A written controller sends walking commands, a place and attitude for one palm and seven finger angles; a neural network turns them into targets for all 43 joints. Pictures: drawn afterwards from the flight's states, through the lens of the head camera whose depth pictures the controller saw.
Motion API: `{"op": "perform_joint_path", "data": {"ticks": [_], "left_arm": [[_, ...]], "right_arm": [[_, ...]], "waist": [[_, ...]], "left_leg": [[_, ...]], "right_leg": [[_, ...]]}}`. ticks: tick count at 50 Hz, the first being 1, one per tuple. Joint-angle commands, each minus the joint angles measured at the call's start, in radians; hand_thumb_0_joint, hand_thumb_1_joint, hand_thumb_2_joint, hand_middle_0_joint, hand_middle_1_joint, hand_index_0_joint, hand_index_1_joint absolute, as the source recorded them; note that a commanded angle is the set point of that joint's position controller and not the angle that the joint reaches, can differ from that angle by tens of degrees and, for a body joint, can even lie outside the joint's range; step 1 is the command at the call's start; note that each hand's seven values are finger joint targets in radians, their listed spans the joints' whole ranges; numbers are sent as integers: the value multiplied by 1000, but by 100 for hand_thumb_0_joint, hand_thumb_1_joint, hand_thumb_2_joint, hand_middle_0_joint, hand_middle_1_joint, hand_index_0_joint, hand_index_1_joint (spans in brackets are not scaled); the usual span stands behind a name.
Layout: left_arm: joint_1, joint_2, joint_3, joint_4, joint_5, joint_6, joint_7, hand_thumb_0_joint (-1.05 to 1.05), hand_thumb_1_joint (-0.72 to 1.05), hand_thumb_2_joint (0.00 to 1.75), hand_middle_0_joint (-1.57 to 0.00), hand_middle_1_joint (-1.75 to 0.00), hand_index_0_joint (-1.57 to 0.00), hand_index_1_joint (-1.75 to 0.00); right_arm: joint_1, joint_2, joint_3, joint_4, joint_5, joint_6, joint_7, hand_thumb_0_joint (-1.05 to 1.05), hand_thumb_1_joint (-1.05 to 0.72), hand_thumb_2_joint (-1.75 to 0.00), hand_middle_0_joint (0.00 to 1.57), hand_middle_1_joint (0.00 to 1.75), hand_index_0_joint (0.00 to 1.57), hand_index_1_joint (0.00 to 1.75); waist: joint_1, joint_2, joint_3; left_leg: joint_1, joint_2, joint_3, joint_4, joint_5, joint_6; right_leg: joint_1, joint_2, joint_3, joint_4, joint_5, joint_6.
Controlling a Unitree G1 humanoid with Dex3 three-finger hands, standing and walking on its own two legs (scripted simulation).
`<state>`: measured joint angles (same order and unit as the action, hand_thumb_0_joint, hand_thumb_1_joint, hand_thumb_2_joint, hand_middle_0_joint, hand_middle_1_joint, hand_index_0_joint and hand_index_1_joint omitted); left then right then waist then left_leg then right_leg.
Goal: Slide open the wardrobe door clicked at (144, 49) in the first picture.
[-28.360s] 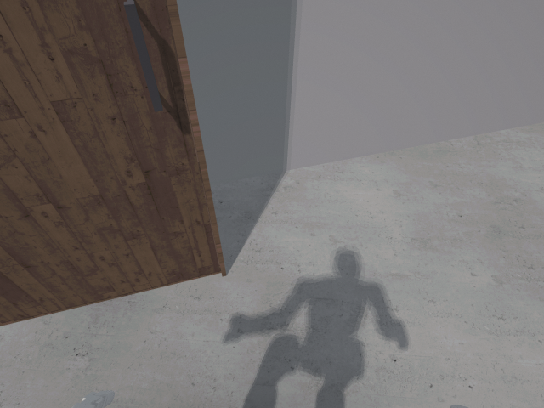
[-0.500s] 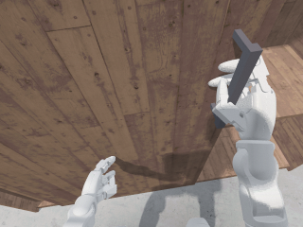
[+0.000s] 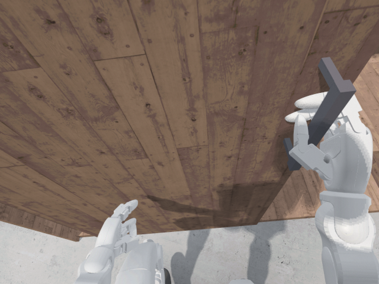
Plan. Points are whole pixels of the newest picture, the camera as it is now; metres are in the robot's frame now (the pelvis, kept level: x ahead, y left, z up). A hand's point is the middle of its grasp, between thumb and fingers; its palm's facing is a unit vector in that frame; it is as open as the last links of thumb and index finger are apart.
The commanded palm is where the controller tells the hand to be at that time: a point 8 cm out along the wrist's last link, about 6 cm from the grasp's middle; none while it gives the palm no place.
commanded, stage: stop walking and hold the door there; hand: right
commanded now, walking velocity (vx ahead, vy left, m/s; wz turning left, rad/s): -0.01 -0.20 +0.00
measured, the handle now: (307, 125) +0.32 -0.21 +0.16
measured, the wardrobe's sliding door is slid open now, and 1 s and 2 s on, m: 0.64 0.64 0.64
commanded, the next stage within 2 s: none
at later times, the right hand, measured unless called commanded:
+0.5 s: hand (295, 147) +0.28 -0.18 +0.16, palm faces +0.29 +0.95 -0.09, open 5.5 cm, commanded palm +0.25 -0.21 +0.11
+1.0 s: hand (296, 148) +0.28 -0.18 +0.16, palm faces +0.35 +0.92 -0.19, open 5.8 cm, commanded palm +0.24 -0.21 +0.11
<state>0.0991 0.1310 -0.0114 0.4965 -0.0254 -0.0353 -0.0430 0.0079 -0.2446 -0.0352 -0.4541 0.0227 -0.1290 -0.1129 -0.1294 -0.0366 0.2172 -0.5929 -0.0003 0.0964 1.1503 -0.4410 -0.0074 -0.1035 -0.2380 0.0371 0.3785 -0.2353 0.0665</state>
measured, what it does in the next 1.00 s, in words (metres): steps on the spot: left foot, then right foot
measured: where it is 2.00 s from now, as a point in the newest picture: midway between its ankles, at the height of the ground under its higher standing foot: outside the picture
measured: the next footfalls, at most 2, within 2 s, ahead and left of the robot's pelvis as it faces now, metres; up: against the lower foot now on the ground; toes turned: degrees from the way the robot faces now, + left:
left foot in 0.12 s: +0.10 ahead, +0.21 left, +0.00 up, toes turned -2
right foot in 0.32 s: +0.04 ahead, -0.05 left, +0.00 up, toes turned +1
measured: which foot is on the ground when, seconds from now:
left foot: up 0.00-0.10, down 0.12-0.34, up 0.36-0.62, down 0.64-1.00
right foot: down 0.00-0.10, up 0.12-0.30, down 0.32-1.00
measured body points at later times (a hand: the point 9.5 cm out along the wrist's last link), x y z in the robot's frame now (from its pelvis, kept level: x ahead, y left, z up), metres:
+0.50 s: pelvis -0.02 +0.01 -0.01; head -0.03 -0.02 +0.44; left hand +0.08 +0.27 -0.09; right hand +0.26 -0.23 +0.17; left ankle -0.04 +0.15 -0.71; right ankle +0.00 -0.05 -0.76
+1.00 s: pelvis -0.06 +0.03 -0.01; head -0.08 +0.04 +0.44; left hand +0.07 +0.30 -0.11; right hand +0.25 -0.23 +0.17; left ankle -0.09 +0.13 -0.76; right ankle +0.00 -0.05 -0.76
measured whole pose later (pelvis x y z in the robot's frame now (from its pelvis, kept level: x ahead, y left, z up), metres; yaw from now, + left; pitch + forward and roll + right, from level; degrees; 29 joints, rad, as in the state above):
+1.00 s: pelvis -0.06 +0.03 -0.01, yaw +7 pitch +0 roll +1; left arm 0.22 0.25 -0.02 0.69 -0.03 -0.05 0.08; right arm -0.06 -0.34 -0.28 0.08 0.07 -0.13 -0.17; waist -0.01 -0.04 -0.07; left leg -0.13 -0.04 0.05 0.36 -0.22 0.03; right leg -0.26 -0.01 -0.11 0.40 -0.14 -0.05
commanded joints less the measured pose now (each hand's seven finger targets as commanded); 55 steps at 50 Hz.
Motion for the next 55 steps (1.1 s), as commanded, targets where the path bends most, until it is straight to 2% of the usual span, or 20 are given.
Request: {"op": "perform_joint_path", "data": {"ticks": [1,3,5,6,7,8,9,10,11,13,15,17,19,23,27,31,34,36,43,55], "left_arm": [[-42,162,63,-129,-1,-57,38,0,90,90,-20,-30,-20,-30],[-31,157,59,-102,-2,-63,51,0,90,90,-20,-30,-20,-30],[-51,105,29,-86,-19,-59,66,0,90,90,-20,-30,-20,-30],[-62,110,17,-92,-10,-63,84,0,90,90,-20,-30,-20,-30],[-71,106,2,-56,12,-76,89,0,90,90,-20,-30,-20,-30],[-77,84,-31,-32,26,-92,91,0,90,90,-20,-30,-20,-30],[29,150,14,-42,14,-84,92,0,90,90,-20,-30,-20,-30],[-30,167,30,-65,20,-84,87,0,90,90,-20,-30,-20,-30],[-38,165,33,-54,13,-99,99,0,90,90,-20,-30,-20,-30],[-9,164,29,-7,11,-107,121,0,90,90,-20,-30,-20,-30],[-21,169,37,-9,5,-119,131,0,90,90,-20,-30,-20,-30],[-47,176,55,-34,-4,-133,125,0,90,90,-20,-30,-20,-30],[-56,158,49,-4,18,-118,116,0,90,90,-20,-30,-20,-30],[4,203,58,12,12,-100,106,0,90,90,-20,-30,-20,-30],[6,195,33,10,12,-88,110,0,90,90,-20,-30,-20,-30],[-17,205,26,4,21,-81,118,0,90,90,-20,-30,-20,-30],[-18,204,27,12,15,-77,124,0,90,90,-20,-30,-20,-30],[-12,205,34,7,5,-74,127,0,90,90,-20,-30,-20,-30],[-15,220,25,37,3,-64,133,0,90,90,-20,-30,-20,-30],[0,229,37,33,-10,-55,140,0,90,90,-20,-30,-20,-30]], "right_arm": [[-225,-121,-78,-142,8,-60,26,0,-90,-90,45,140,45,140],[-163,-165,-150,-98,9,-48,21,0,-90,-90,45,140,45,140],[-130,-293,-271,-80,19,-19,17,0,-90,-90,45,140,45,140],[-103,-359,-347,-83,24,-5,11,0,-90,-90,45,140,45,140],[-105,-420,-417,-46,20,-7,1,0,-90,-90,45,140,45,140],[-152,-477,-464,-47,22,-36,-2,0,-90,-90,45,140,45,140],[-155,-416,-449,-48,29,-25,3,0,-90,-90,45,140,45,140],[-217,-239,-274,-151,35,-25,18,0,-90,-90,45,140,45,140],[-194,-254,-310,-145,38,-29,6,0,-90,-90,45,140,45,140],[-98,-276,-368,-67,27,-42,-21,0,-90,-90,45,140,45,140],[-51,-227,-311,-79,8,-64,-26,0,-90,-90,45,140,45,140],[-56,-168,-225,-91,-4,-85,-27,0,-90,-90,45,140,45,140],[-134,-120,-156,-90,-4,-88,-22,0,-90,-90,45,140,45,140],[-107,-139,-146,-3,-4,-73,-22,0,-90,-90,45,140,45,140],[-143,-146,-126,42,1,-49,-11,0,-90,-90,45,140,45,140],[-174,-231,-220,118,16,-34,-23,0,-90,-90,45,140,45,140],[-196,-246,-245,187,27,-28,-26,0,-90,-90,45,140,45,140],[-218,-207,-207,238,34,-15,-25,0,-90,-90,45,140,45,140],[-309,-240,-208,372,24,-1,-33,0,-90,-90,45,140,45,140],[-244,-239,-221,441,27,-13,-27,0,-90,-90,45,140,45,140]], "waist": [[149,-352,-352],[125,-163,-328],[134,291,-359],[132,403,-348],[129,162,-328],[132,102,-215],[141,335,-300],[136,455,-275],[142,463,-307],[151,362,-411],[145,55,-444],[112,-306,-423],[148,-342,-356],[143,-18,-307],[146,-129,-306],[145,-89,-356],[148,-28,-360],[146,94,-376],[156,-18,-313],[148,60,-325]], "left_leg": [[341,-72,74,-326,31,-7],[498,-52,-17,-577,232,-5],[540,202,-410,-788,593,103],[409,337,-620,-888,624,153],[312,362,-601,-929,493,180],[188,326,-543,-911,503,181],[218,293,-581,-931,425,180],[268,278,-529,-915,455,170],[306,271,-471,-877,563,172],[428,232,-331,-761,620,107],[477,126,-240,-600,554,51],[319,25,-104,-358,57,10],[286,2,-137,-155,-2,4],[299,21,-56,-426,61,12],[400,22,-43,-701,102,21],[527,46,-100,-819,219,62],[477,53,-106,-833,176,54],[427,68,-151,-873,176,48],[268,100,-204,-918,83,46],[303,120,-221,-888,315,30]], "right_leg": [[-8,-72,-114,64,508,-169],[-107,-5,-99,257,280,-136],[-262,224,-69,676,-215,-81],[-287,251,22,877,-308,-76],[-226,234,40,869,-276,-65],[-253,192,-37,787,-290,-72],[-223,242,-9,696,-282,-41],[-204,242,14,636,-243,-49],[-170,225,3,531,-251,-62],[-93,238,-25,206,-160,-79],[6,213,-31,-97,163,-79],[76,-3,128,-130,528,-79],[-14,-14,165,-182,505,-25],[70,18,64,-117,618,-48],[41,18,87,-181,217,-28],[-61,65,86,-190,-37,23],[-41,67,94,-204,-69,34],[-1,78,59,-128,-58,-38],[7,79,64,-81,-91,-82],[34,84,38,-9,146,-98]]}}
